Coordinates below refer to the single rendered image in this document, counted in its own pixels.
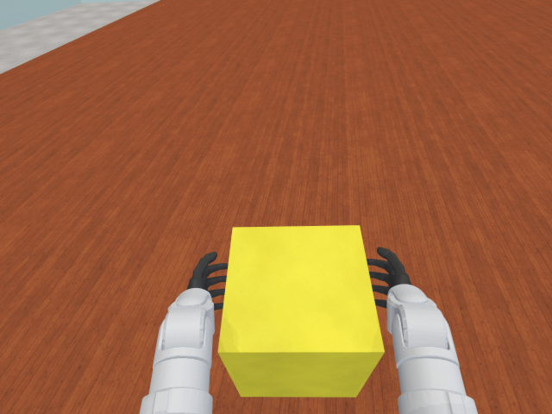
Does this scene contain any right robot hand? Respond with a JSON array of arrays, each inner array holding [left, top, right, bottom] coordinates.
[[367, 247, 411, 308]]

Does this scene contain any robot right forearm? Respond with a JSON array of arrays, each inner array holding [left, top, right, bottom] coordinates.
[[386, 284, 478, 414]]

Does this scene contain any carton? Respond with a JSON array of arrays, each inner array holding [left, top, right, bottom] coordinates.
[[218, 225, 385, 398]]

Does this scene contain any left robot hand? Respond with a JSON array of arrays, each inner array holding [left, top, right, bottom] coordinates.
[[186, 252, 228, 311]]

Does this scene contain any robot left forearm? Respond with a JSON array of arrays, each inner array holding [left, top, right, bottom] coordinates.
[[140, 288, 215, 414]]

